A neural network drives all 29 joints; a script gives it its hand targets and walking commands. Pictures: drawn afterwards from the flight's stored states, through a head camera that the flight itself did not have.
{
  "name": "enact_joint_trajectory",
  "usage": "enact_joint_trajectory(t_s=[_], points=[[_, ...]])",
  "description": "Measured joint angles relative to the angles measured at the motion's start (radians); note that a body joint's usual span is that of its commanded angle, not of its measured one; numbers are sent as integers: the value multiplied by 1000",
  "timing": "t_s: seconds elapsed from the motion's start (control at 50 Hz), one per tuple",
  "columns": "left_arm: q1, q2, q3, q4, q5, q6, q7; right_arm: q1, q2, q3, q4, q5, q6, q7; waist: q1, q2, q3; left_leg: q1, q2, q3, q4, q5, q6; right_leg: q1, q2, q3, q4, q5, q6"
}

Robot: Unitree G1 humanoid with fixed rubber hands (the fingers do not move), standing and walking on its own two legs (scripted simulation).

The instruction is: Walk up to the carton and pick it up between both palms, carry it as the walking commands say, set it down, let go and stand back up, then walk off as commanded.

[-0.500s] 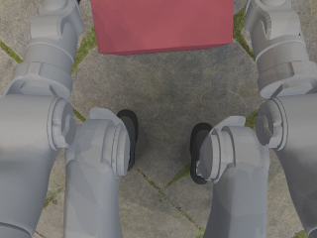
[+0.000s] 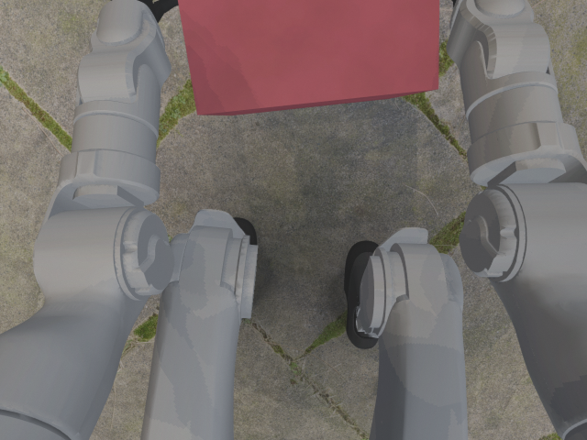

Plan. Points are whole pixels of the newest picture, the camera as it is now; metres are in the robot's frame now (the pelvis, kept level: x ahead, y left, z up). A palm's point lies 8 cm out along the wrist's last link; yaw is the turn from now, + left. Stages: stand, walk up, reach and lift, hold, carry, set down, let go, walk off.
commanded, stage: reach and lift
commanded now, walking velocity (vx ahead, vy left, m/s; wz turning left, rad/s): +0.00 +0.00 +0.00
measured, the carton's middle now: (306, 26) +0.54 +0.03 -0.21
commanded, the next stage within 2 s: none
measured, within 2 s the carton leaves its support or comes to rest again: neither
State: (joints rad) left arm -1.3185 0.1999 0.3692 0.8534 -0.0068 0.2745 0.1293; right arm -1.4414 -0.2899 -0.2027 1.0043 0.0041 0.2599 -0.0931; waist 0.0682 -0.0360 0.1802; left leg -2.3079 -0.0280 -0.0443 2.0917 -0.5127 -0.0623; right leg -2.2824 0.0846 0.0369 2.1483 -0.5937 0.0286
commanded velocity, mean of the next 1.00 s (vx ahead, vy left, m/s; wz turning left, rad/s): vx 0.00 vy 0.00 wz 0.00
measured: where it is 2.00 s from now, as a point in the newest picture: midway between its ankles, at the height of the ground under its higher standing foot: (297, 300)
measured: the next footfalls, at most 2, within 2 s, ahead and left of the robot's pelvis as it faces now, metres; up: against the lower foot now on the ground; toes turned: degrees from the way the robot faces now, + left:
none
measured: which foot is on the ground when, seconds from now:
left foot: down 0.00-1.00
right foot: down 0.00-1.00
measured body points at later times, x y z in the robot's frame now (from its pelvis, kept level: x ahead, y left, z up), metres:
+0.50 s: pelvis +0.01 +0.01 +0.04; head +0.33 +0.00 +0.35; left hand +0.52 +0.20 -0.07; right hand +0.56 -0.13 -0.08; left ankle +0.12 +0.14 -0.35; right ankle +0.10 -0.12 -0.35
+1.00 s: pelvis +0.00 +0.00 +0.09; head +0.29 +0.00 +0.43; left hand +0.51 +0.20 +0.01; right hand +0.54 -0.13 +0.00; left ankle +0.12 +0.14 -0.35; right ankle +0.10 -0.12 -0.35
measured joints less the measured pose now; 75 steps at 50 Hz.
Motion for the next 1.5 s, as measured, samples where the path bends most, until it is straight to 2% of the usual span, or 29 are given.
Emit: enact_joint_trajectory(t_s=[0.12,0.26,0.34,0.54,0.68,0.9,1.5], points=[[34,-32,33,-58,34,19,27,46,31,-27,-54,-30,11,1,-1,10,-45,-3,-10,-4,-31,-3,0,1,1,2,-34,-4,4],[80,-82,47,-118,45,25,127,102,69,-36,-120,-43,29,-18,-3,19,-108,-5,-17,-9,-63,-6,-1,1,10,8,-72,-4,12],[109,-106,61,-133,61,28,125,133,96,-54,-140,-70,38,-53,-1,21,-156,-3,-20,-10,-92,-2,0,2,16,14,-102,3,16],[153,-126,85,-151,89,47,94,174,117,-105,-158,-116,61,-2,-6,17,-228,32,-29,-13,-166,24,0,37,22,24,-178,31,23],[164,-138,103,-160,118,71,76,196,133,-136,-173,-143,83,13,-12,16,-263,66,-37,-19,-208,37,-1,71,23,26,-221,44,23],[208,-174,116,-170,146,90,104,254,170,-144,-192,-168,103,-22,-11,21,-314,132,-45,-27,-284,50,-4,137,25,30,-297,58,22],[370,-229,101,-187,160,87,107,416,219,-155,-205,-189,98,-13,-7,25,-411,385,-54,-43,-494,63,3,391,24,44,-514,76,17]])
